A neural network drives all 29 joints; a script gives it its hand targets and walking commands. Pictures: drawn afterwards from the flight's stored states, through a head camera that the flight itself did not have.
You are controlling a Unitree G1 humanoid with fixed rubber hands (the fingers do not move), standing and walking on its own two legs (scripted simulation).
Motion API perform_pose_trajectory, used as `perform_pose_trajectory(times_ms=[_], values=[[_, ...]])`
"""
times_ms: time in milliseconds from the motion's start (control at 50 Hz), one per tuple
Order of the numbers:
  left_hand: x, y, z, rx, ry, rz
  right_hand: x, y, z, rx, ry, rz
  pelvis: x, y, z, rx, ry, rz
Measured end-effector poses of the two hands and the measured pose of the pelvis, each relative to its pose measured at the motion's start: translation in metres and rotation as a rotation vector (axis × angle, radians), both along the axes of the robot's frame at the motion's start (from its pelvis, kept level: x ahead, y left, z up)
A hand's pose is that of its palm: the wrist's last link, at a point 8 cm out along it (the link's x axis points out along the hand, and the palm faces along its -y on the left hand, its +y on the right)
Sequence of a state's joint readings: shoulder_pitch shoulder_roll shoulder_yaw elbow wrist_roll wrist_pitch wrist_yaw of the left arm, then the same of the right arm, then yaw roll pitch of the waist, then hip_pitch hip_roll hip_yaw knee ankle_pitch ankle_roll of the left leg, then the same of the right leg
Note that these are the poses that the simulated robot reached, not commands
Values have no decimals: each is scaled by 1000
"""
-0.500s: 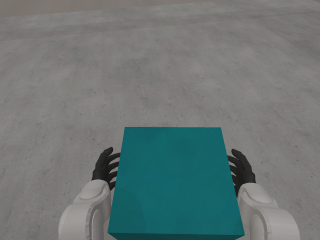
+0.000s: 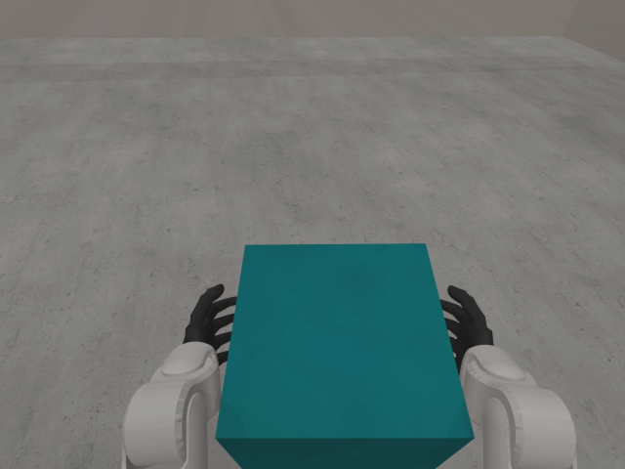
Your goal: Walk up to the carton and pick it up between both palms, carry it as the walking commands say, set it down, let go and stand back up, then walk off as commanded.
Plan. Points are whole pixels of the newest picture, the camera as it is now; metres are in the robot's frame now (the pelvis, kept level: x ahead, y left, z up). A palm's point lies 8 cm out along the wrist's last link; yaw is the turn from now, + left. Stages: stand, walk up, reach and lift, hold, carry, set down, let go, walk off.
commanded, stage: carry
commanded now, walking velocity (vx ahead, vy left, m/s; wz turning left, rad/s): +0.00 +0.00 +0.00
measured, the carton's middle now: (334, 375) +0.26 +0.00 +0.03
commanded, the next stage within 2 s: hold in 1.96 s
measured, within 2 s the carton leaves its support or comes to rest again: neither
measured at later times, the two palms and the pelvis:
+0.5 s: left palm (181, 368) +0.22 +0.17 +0.11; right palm (472, 388) +0.21 -0.13 +0.11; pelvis -0.03 +0.02 +0.02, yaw -1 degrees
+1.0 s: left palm (204, 376) +0.22 +0.15 +0.10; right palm (487, 391) +0.21 -0.15 +0.10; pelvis -0.04 +0.00 +0.02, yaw -1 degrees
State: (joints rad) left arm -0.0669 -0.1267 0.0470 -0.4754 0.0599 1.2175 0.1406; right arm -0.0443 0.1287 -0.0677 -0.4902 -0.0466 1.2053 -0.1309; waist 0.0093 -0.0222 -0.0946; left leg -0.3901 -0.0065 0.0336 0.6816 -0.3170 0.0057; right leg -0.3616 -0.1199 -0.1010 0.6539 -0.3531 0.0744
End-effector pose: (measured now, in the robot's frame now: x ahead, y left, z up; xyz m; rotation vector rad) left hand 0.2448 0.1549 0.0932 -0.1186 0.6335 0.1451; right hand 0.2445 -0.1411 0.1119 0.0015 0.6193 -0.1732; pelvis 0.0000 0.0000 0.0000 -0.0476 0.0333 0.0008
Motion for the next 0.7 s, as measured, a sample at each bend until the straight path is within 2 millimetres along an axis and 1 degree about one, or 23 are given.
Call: perform_pose_trajectory(times_ms=[60, 100, 160, 260, 320, 400, 480, 560, 700], values=[[-4, 8, -9, -2, 66, -15, -10, 8, -11, -3, 69, -14, -6, 12, 6, -4, 1, -10], [-8, 12, -9, -4, 95, -23, -16, 12, -12, -4, 97, -21, -8, 17, 12, -10, 6, -8], [-11, 17, -3, -3, 91, -27, -21, 17, -5, 0, 93, -28, -12, 23, 20, -15, 17, -3], [-11, 22, 13, 5, 37, -20, -19, 22, 8, 9, 39, -23, -16, 28, 26, -15, 38, -3], [-12, 23, 18, 14, 21, -16, -19, 23, 10, 16, 23, -18, -18, 28, 26, -8, 46, -4], [-17, 20, 18, 29, 13, -10, -23, 19, 6, 29, 16, -10, -22, 26, 21, 22, 46, -13], [-27, 14, 17, 51, 27, -20, -34, 13, 0, 51, 29, -19, -26, 23, 20, 28, 29, -20], [-34, 8, 17, 54, 33, -26, -43, 8, -1, 54, 36, -25, -30, 19, 18, 33, 17, -19], [-38, 2, 17, 53, 33, -23, -46, 1, 0, 51, 37, -22, -35, 12, 17, 37, 10, -17]])
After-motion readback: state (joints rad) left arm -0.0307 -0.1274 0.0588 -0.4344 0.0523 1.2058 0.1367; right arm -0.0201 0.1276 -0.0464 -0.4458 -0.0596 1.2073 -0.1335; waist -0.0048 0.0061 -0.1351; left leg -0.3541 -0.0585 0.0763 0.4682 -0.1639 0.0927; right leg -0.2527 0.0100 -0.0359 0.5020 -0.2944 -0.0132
